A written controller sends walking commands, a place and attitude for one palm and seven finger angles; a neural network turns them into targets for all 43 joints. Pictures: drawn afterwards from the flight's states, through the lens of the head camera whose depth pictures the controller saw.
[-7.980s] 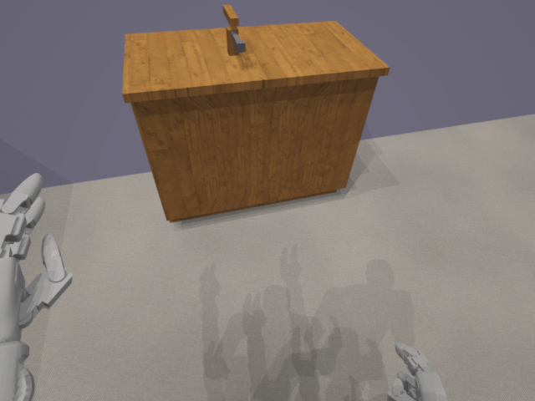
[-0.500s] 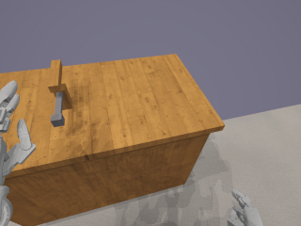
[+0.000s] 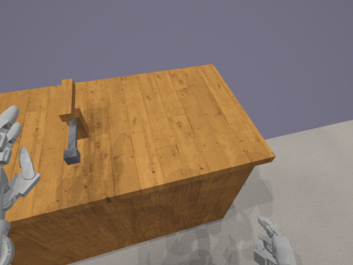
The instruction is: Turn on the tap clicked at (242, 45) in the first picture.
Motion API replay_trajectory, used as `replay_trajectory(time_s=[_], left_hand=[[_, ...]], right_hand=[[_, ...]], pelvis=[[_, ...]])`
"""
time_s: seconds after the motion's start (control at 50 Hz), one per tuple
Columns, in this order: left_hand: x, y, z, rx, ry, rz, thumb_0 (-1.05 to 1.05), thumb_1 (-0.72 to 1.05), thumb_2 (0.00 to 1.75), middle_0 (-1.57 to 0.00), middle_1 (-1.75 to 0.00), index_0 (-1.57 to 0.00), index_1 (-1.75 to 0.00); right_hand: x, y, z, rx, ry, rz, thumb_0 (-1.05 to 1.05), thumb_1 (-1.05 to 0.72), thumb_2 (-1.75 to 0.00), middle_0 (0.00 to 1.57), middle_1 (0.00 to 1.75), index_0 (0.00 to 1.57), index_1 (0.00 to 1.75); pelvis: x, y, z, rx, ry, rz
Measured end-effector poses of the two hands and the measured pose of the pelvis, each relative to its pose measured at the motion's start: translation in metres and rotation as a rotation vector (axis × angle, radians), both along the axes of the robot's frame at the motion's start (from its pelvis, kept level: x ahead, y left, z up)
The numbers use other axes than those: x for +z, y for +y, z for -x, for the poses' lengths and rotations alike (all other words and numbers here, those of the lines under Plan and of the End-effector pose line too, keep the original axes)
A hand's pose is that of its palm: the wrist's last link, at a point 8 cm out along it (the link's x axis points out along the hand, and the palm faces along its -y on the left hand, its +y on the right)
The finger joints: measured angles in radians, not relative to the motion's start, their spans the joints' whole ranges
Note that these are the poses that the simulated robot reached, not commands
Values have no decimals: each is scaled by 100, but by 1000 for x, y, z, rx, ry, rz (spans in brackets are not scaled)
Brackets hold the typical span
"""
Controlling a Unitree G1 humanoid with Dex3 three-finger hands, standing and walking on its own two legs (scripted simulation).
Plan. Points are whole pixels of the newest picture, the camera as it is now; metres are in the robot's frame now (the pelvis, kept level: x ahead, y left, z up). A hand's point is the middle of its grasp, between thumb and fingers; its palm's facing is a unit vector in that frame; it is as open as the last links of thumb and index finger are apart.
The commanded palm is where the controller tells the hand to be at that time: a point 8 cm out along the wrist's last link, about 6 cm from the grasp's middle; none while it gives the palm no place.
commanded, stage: come to a stop and stand still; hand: left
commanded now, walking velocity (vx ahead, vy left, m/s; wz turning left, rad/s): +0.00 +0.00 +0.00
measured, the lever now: (72, 156) +0.33 +0.27 +0.05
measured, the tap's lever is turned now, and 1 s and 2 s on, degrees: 0 0 0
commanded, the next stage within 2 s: look again from close up in 0.90 s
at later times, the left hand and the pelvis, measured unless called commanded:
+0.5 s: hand (7, 175) +0.22 +0.29 +0.16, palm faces +0.42 -0.83 -0.36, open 7.4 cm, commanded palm +0.15 +0.31 +0.17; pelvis -0.01 +0.03 +0.00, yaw +0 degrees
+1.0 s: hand (0, 173) +0.22 +0.31 +0.16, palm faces +0.39 -0.85 -0.35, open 7.4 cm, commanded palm +0.16 +0.34 +0.17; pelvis +0.00 +0.06 +0.00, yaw +0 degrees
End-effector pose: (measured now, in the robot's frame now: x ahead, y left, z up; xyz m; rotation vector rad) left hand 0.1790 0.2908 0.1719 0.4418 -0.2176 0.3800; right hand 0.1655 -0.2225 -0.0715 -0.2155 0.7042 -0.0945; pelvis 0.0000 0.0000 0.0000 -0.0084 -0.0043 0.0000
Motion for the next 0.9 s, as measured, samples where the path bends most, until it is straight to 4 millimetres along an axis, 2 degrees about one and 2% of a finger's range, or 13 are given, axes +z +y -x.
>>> replay_trajectory(time_s=[0.06, 0.08, 0.12, 0.16, 0.22, 0.28, 0.32, 0.38, 0.46, 0.52, 0.72, 0.9], left_hand=[[-1, 0, -3, 0, 2, 8, 2, 89, 89, -21, -30, -21, -30], [6, 3, -7, -7, -2, -60, 2, 88, 89, -21, -30, -21, -30], [21, 22, -17, -2, -72, -149, 2, 88, 89, -21, -31, -21, -30], [24, 35, -23, 28, -107, -124, 1, 88, 89, -21, -31, -21, -30], [14, 26, -22, 0, -81, -68, 1, 89, 89, -20, -30, -21, -30], [-2, 8, -13, -83, -12, -28, 1, 89, 89, -20, -30, -20, -30], [-11, 5, -7, -117, 23, -11, 1, 89, 89, -20, -30, -21, -30], [-14, 15, 0, -106, 28, -14, 1, 88, 89, -21, -31, -21, -30], [-5, 36, 5, -35, -38, -20, 2, 88, 89, -21, -31, -22, -30], [2, 45, 5, -6, -93, -12, 2, 88, 89, -21, -31, -21, -30], [-12, 48, -5, -52, -48, 25, 1, 89, 89, -20, -30, -21, -30], [-1, 58, -2, -54, -72, -15, 2, 89, 89, -21, -30, -21, -30]], right_hand=[[4, -5, -6, -7, -8, 20, 1, -90, -90, 20, 30, 20, 30], [5, -6, -7, 9, -11, 38, 1, -90, -90, 20, 30, 20, 30], [5, -6, -8, 42, 3, 58, 1, -90, -90, 20, 30, 20, 30], [6, -6, -8, 46, -5, 42, 1, -90, -90, 20, 30, 20, 30], [8, -5, -5, 23, -44, 16, 1, -90, -90, 20, 30, 20, 30], [8, 0, 1, -11, -55, 8, 1, -90, -90, 20, 30, 20, 30], [7, 6, 7, -23, -45, 12, 1, -90, -90, 20, 30, 20, 30], [5, 15, 14, -18, -17, 21, 1, -90, -90, 20, 30, 20, 30], [1, 31, 16, 17, 6, 20, 1, -90, -90, 20, 30, 20, 30], [1, 42, 14, 44, 6, 11, 1, -90, -90, 20, 30, 20, 30], [12, 61, -4, 59, -43, 6, 1, -90, -90, 20, 30, 21, 30], [15, 60, -10, 55, -35, 35, 1, -90, -90, 20, 30, 20, 30]], pelvis=[[1, 1, -3, 0, 3, 3], [1, 1, -2, 5, 6, 7], [0, -1, 1, 9, 17, 8], [0, 2, 4, -7, 16, 5], [-1, 11, 5, -19, 11, 3], [-2, 18, 5, -21, 7, 2], [-2, 21, 5, -17, 4, 2], [-2, 25, 5, -8, 0, 3], [-2, 30, 6, 1, -6, 6], [-1, 35, 6, 4, -7, 8], [0, 48, 2, 2, -2, 15], [0, 55, -1, 7, -2, 18]])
